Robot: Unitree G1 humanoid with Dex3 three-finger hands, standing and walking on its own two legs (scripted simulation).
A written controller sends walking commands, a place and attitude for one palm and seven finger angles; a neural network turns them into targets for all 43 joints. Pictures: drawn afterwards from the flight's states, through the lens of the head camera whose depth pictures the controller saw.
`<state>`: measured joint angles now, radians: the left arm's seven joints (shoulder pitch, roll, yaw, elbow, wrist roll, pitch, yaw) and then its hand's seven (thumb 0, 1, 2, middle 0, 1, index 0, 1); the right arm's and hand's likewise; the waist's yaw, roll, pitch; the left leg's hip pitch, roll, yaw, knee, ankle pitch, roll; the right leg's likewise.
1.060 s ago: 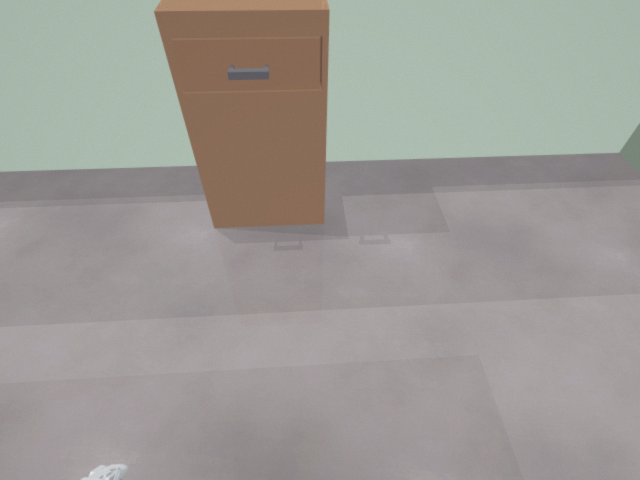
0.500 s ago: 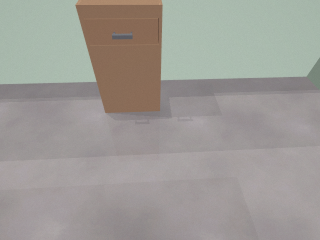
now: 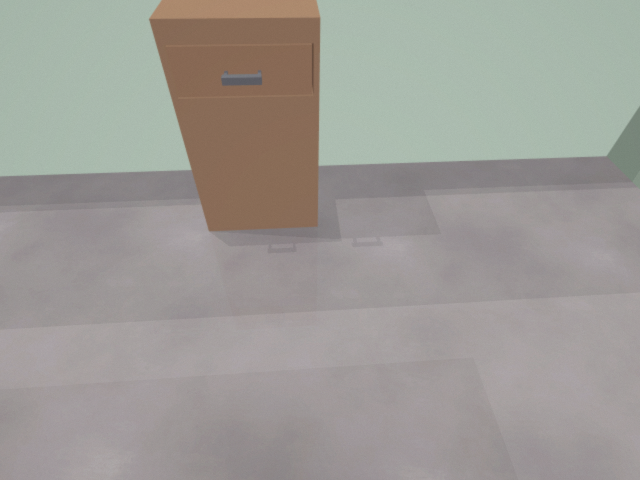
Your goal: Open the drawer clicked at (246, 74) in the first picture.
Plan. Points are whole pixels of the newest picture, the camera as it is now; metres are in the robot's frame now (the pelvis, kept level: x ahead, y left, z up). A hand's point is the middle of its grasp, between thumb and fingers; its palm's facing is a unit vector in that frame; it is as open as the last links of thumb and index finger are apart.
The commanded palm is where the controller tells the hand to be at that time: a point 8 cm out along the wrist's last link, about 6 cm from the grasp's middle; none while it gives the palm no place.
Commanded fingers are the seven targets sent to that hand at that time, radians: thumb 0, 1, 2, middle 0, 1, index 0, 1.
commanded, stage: look at it before walking up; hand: left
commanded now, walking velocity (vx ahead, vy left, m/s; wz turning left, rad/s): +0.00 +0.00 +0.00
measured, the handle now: (242, 76) +1.23 +0.32 -0.06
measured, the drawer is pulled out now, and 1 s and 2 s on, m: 0.00 0.00 0.00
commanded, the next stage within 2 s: walk to a spot facing it in 0.38 s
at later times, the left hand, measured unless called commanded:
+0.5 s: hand out of the picture +0.07 +0.25 -0.16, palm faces -0.03 -0.94 -0.33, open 7.4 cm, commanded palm none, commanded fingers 0.00 0.90 0.90 -0.20 -0.30 -0.20 -0.30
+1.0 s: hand out of the picture +0.14 +0.21 -0.19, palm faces -0.04 -0.99 -0.14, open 7.3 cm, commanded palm none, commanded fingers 0.00 0.90 0.90 -0.20 -0.30 -0.20 -0.30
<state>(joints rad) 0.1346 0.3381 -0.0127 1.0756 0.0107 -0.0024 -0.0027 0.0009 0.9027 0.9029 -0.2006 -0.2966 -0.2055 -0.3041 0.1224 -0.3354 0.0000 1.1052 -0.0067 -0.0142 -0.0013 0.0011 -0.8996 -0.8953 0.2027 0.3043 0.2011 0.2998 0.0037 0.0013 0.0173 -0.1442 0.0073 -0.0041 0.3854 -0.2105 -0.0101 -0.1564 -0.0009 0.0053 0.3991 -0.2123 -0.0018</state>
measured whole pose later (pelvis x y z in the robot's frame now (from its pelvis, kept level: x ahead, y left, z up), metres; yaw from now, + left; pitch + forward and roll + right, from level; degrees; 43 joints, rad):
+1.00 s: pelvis +0.12 +0.03 -0.01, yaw -2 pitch +0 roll -1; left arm 0.26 0.18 0.04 1.08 0.03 0.01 -0.02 0.01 0.92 0.90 -0.20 -0.30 -0.20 -0.30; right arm 0.51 -0.09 -0.01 1.19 -0.02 -0.09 -0.03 0.00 -0.90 -0.90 0.20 0.30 0.20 0.30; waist -0.03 -0.03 0.04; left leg 0.04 0.01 0.08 0.31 -0.36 0.03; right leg -0.54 -0.08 -0.09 0.96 -0.29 0.00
